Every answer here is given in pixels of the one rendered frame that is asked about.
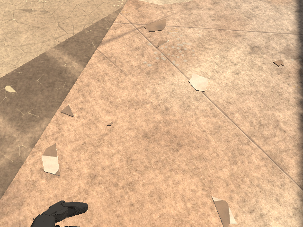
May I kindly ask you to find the robot left hand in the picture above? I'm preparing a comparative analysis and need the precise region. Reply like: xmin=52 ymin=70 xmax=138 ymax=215
xmin=30 ymin=201 xmax=88 ymax=227

